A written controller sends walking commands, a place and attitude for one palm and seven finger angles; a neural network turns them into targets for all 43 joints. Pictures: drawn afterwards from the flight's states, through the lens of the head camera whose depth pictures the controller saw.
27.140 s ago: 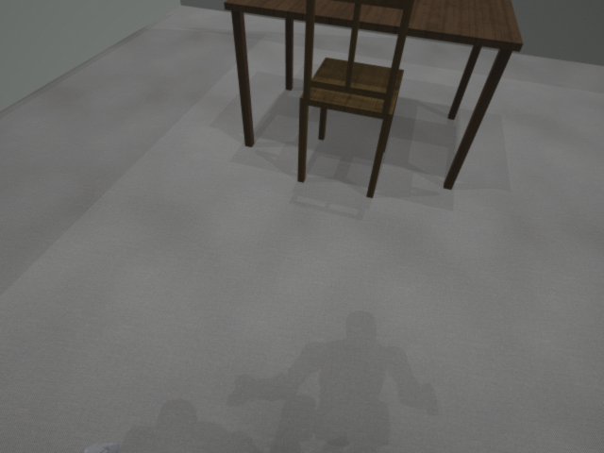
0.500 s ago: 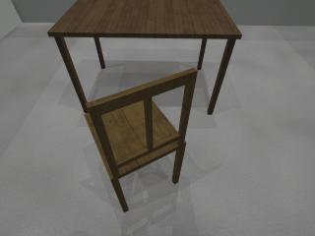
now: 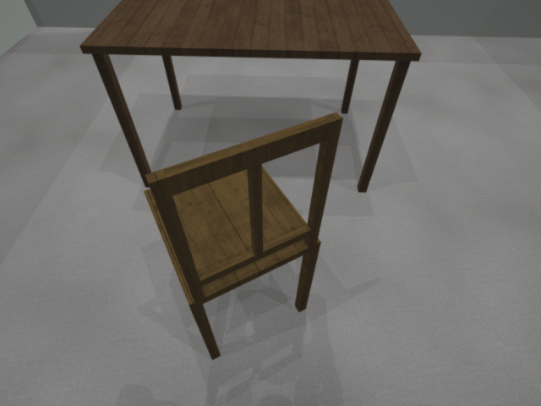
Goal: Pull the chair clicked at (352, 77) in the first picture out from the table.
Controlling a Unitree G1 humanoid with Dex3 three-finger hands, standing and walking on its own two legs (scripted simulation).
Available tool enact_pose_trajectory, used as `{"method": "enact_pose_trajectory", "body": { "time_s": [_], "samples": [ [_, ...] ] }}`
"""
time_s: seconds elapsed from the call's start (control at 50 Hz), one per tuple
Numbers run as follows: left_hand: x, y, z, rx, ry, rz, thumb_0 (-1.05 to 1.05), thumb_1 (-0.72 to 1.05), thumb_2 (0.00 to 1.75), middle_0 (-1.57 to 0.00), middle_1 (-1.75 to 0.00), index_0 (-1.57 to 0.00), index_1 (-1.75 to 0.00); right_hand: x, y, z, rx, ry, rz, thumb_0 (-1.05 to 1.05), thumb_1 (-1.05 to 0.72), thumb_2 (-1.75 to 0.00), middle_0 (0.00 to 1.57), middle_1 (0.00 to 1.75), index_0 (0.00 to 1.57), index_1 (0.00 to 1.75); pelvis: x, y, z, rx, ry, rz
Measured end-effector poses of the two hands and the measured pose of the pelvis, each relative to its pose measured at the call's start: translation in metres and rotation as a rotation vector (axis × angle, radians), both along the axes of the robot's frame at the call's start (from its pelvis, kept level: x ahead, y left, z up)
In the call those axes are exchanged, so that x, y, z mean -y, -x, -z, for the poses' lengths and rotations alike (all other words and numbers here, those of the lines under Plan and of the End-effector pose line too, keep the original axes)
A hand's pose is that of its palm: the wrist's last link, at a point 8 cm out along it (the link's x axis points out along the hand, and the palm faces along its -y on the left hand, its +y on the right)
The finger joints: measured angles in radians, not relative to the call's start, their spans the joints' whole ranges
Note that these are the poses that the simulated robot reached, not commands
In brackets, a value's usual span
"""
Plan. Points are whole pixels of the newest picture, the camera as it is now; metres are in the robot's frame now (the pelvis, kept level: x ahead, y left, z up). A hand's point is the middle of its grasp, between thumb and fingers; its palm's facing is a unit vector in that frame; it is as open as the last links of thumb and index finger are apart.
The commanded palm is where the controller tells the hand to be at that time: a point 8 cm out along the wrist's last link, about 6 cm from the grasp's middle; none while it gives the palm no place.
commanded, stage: look to check the result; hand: left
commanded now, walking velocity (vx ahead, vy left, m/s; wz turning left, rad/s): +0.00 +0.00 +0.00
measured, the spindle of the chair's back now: (256, 213) +0.50 +0.07 -0.07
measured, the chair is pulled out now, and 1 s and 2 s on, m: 0.57 0.57 0.57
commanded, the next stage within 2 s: stand and wait in 0.46 s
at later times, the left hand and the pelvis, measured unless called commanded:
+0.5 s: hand out of the picture +0.00 +0.16 -0.18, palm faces +0.04 -0.98 -0.18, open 7.3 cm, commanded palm none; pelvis +0.01 +0.00 +0.00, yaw +0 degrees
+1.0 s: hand out of the picture +0.00 +0.16 -0.18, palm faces +0.04 -0.98 -0.17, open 7.3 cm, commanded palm none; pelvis +0.01 +0.00 +0.00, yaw +0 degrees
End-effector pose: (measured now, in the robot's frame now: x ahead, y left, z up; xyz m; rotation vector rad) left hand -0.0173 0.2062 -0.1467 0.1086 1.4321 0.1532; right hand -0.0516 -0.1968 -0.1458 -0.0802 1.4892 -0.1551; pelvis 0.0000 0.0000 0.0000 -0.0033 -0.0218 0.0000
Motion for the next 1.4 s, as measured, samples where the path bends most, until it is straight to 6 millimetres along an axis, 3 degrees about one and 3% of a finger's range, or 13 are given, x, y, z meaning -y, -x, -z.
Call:
{"method": "enact_pose_trajectory", "body": {
  "time_s": [0.54,1.4],
  "samples": [
    [-0.002,-0.010,-0.001,0.003,-0.007,0.001,0.01,0.92,0.89,-0.20,-0.30,-0.20,-0.30,-0.002,-0.017,0.001,0.017,-0.006,-0.008,0.01,-0.91,-0.90,0.20,0.30,0.20,0.30,0.000,-0.007,0.000,-0.001,0.000,-0.002],
    [-0.005,-0.017,0.000,0.000,-0.004,0.000,0.02,0.92,0.89,-0.20,-0.30,-0.20,-0.30,-0.002,-0.025,-0.001,0.010,0.003,-0.009,0.01,-0.91,-0.90,0.20,0.30,0.20,0.30,-0.002,-0.015,-0.001,-0.002,0.001,-0.003]
  ]
}}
